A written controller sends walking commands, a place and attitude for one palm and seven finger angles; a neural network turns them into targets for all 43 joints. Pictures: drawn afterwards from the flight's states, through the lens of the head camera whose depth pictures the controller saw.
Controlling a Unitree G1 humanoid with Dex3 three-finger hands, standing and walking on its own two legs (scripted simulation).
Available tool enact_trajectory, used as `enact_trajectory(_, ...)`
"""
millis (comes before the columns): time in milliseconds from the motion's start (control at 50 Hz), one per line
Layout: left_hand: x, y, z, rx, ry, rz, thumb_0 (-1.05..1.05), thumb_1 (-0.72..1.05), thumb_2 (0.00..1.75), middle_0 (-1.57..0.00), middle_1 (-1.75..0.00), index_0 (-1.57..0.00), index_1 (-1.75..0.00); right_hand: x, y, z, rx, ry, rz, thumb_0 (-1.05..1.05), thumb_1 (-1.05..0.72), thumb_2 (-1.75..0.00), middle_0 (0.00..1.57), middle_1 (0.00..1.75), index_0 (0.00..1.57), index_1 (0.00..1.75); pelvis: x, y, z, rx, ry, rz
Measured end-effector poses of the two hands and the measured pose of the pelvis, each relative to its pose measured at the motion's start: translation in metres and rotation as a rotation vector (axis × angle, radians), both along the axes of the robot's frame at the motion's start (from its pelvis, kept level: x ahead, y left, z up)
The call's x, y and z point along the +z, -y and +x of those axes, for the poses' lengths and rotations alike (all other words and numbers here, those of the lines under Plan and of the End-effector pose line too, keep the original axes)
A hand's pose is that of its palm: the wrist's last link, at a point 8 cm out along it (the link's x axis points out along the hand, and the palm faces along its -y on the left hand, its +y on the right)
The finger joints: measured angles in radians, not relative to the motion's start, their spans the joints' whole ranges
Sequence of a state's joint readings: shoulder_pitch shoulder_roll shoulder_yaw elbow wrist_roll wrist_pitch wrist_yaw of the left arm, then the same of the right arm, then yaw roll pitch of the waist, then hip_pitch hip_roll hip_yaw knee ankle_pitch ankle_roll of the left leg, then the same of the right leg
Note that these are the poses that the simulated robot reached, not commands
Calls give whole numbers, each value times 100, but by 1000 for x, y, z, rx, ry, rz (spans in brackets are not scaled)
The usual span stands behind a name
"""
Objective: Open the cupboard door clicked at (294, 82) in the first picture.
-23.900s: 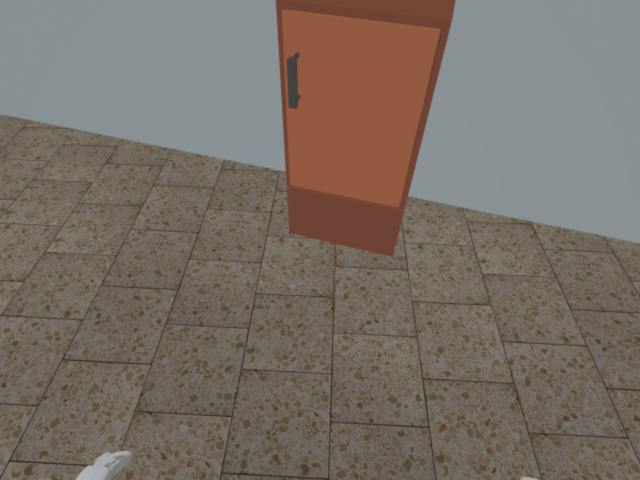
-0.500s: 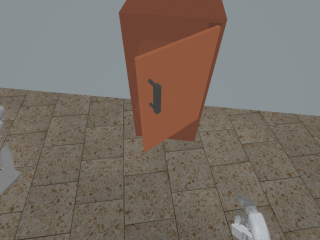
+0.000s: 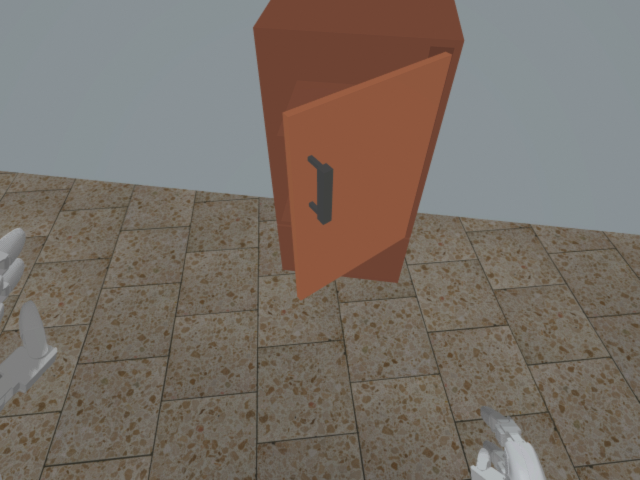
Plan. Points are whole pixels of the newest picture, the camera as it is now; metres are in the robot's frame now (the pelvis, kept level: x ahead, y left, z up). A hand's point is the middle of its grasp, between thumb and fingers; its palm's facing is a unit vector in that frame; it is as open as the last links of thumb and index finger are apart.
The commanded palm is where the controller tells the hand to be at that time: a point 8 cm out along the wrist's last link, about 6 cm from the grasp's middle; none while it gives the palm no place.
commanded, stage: stop stepping back and stand still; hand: left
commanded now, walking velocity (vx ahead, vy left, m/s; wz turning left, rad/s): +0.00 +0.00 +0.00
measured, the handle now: (318, 190) +0.65 +0.04 -0.06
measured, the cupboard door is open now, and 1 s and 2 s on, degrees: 44 44 44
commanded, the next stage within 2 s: let the arm hang, fingers relaxed in 0.02 s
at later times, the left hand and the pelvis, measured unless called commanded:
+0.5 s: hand out of the picture +0.03 +0.16 -0.18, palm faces +0.03 -0.98 -0.19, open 7.0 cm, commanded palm none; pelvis +0.00 -0.02 -0.01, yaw +2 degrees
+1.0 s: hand out of the picture +0.01 +0.15 -0.18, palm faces +0.06 -0.98 -0.21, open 7.4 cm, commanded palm none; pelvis +0.00 -0.02 +0.00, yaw +2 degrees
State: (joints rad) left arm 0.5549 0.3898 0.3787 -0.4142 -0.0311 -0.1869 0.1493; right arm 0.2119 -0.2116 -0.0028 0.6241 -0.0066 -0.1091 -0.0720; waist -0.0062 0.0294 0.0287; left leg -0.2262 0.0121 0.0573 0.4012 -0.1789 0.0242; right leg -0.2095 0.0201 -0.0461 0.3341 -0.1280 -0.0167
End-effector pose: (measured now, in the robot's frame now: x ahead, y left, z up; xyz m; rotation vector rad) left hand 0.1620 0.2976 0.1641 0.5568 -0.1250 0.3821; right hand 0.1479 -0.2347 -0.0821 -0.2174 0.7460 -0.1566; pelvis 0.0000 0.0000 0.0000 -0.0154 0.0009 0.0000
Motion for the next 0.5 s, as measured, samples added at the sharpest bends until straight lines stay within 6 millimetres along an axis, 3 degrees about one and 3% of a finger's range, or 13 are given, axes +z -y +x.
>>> enact_trajectory(140,-8,-1,3,-20,-30,14,1,88,90,-21,-30,-21,-30,-4,0,0,24,-19,-1,1,-91,-90,20,30,20,30,-1,-1,1,15,-10,0)
enact_trajectory(180,-48,-8,12,-16,-189,-32,0,89,90,-21,-30,-20,-30,-19,4,1,69,-70,16,1,-91,-90,20,30,20,30,-5,-4,-1,31,-19,3)
enact_trajectory(240,-137,-8,9,51,-549,-173,0,89,90,-20,-30,-20,-30,-41,10,-3,76,-151,32,1,-91,-90,20,30,20,30,-11,-6,-4,29,-24,17)
enact_trajectory(300,-217,16,-23,82,-880,-301,0,90,90,-20,-29,-19,-30,-53,16,-19,49,-218,41,1,-91,-90,20,30,20,30,-13,-3,-5,18,-14,26)
enact_trajectory(340,-257,40,-51,84,-1047,-387,1,90,90,-20,-29,-19,-30,-56,19,-35,32,-279,37,1,-91,-90,20,30,20,30,-13,1,-4,17,-6,31)
enact_trajectory(420,-305,85,-107,116,-1262,-555,1,92,90,-21,-29,-20,-30,-57,24,-75,8,-433,18,1,-91,-90,20,30,20,30,-11,11,-4,24,9,30)
enact_trajectory(500,-314,85,-143,195,-1340,-592,-1,99,90,-21,-30,-20,-30,-59,25,-112,-6,-574,15,1,-91,-90,20,30,20,30,-8,19,-4,36,15,21)
